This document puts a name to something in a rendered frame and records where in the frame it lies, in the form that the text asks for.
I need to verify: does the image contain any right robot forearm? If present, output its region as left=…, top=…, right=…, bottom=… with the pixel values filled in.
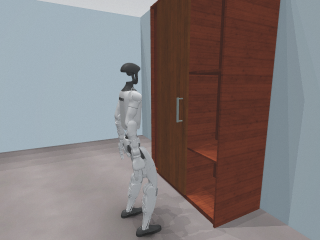
left=126, top=120, right=141, bottom=159

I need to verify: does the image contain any robot left shin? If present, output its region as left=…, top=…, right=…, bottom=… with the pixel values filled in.
left=126, top=173, right=143, bottom=212

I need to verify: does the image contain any robot right hand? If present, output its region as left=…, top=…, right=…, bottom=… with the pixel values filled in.
left=132, top=157, right=147, bottom=181

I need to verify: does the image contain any robot right upper arm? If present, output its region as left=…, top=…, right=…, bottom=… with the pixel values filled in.
left=124, top=91, right=142, bottom=128

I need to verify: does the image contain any robot left hand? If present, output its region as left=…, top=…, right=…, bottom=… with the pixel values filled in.
left=118, top=142, right=130, bottom=160

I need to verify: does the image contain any left robot forearm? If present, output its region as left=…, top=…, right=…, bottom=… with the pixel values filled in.
left=115, top=119, right=125, bottom=142

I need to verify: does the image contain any wardrobe door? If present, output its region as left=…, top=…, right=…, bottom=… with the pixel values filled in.
left=154, top=7, right=158, bottom=168
left=157, top=0, right=191, bottom=195

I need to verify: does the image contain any handle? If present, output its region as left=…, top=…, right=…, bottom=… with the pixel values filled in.
left=176, top=97, right=183, bottom=123

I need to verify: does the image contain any robot left foot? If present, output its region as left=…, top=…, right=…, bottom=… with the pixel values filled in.
left=121, top=207, right=143, bottom=219

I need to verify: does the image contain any robot left upper arm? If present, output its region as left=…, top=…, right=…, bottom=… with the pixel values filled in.
left=114, top=91, right=121, bottom=122

